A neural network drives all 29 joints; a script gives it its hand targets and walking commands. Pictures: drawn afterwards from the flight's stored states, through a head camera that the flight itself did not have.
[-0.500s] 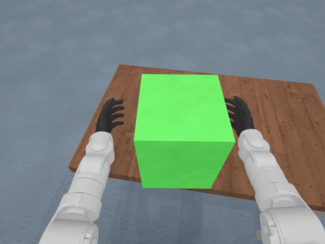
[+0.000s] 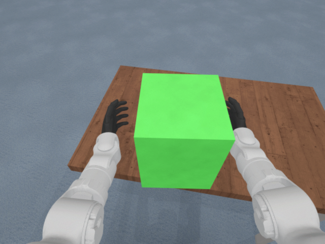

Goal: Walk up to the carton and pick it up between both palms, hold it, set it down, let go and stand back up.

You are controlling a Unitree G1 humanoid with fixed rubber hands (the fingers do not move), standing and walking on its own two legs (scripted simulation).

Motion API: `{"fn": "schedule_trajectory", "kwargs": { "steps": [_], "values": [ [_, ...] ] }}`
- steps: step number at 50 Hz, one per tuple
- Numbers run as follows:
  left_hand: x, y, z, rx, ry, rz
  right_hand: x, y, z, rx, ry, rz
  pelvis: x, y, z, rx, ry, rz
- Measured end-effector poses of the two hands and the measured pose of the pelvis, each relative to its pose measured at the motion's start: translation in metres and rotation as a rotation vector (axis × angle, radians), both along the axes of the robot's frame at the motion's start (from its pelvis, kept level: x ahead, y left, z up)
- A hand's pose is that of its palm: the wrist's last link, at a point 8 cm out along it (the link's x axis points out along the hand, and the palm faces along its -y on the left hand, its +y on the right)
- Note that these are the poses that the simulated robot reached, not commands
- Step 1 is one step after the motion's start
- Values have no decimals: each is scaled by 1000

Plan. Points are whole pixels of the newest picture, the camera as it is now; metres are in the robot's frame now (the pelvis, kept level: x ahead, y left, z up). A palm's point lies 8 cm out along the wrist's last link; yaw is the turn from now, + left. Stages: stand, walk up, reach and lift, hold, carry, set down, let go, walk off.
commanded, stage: reach and lift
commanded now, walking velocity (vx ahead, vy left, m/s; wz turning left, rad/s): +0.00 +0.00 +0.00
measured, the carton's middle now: (178, 134) +0.41 -0.02 +0.03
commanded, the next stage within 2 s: none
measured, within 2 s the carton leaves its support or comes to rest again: leaves its support in 1.76 s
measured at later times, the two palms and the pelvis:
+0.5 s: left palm (117, 130) +0.40 +0.14 +0.06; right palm (227, 130) +0.41 -0.15 +0.06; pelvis +0.01 +0.00 +0.00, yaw -1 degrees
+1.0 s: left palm (113, 137) +0.37 +0.15 +0.06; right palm (227, 138) +0.38 -0.14 +0.06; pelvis +0.01 +0.00 +0.01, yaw +1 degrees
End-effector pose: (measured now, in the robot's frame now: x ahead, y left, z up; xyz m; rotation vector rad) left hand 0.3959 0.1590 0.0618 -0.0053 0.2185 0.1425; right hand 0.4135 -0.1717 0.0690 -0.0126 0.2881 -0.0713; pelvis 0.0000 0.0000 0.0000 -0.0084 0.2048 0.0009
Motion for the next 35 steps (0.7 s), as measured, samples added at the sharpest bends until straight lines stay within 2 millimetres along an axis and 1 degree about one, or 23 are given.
{"fn": "schedule_trajectory", "kwargs": {
  "steps": [5, 8, 18, 28, 35],
  "values": [
    [11, -12, 0, -8, -20, -22, 4, 12, -7, 20, -22, -21, 0, 2, -3, 0, 35, 2],
    [13, -20, -2, -18, -28, -28, 5, 17, -8, 14, -33, -26, 2, 3, -2, -1, 36, 0],
    [6, -19, -2, -2, -31, -8, -2, 21, -6, 1, -44, -49, 10, 4, 3, -6, -38, -5],
    [2, -17, -1, 14, -21, -5, -7, 23, -7, 4, -40, -52, 5, 5, 5, -5, -57, -11],
    [-2, -17, -1, 16, -24, 3, -8, 23, -5, -29, -45, -35, 3, 3, 6, -3, -64, -14]
  ]
}}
